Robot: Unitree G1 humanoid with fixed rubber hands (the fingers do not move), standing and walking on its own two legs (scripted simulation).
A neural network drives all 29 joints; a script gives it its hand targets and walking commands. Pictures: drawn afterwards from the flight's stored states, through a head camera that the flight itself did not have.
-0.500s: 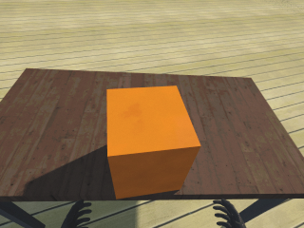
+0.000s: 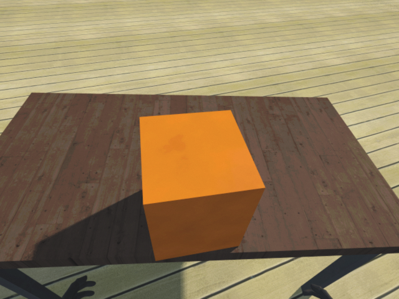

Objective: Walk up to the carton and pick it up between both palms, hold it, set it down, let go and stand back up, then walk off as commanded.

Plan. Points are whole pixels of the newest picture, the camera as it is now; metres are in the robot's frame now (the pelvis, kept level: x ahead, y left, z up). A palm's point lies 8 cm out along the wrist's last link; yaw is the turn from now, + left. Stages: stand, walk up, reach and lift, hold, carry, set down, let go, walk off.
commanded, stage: stand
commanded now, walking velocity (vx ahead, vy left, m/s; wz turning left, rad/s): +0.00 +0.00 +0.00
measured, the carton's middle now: (192, 186) +0.37 +0.02 +0.02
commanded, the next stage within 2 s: walk off in 0.24 s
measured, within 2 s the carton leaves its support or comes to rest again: neither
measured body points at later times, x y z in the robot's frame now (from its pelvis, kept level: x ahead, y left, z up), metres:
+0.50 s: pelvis +0.00 +0.00 +0.00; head +0.01 +0.01 +0.45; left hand +0.11 +0.27 -0.12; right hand +0.11 -0.28 -0.11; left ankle -0.02 +0.13 -0.74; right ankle -0.03 -0.13 -0.74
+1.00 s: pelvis -0.11 +0.01 -0.02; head -0.07 +0.01 +0.43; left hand -0.01 +0.30 -0.13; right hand +0.00 -0.29 -0.14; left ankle -0.17 +0.07 -0.67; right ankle -0.03 -0.13 -0.74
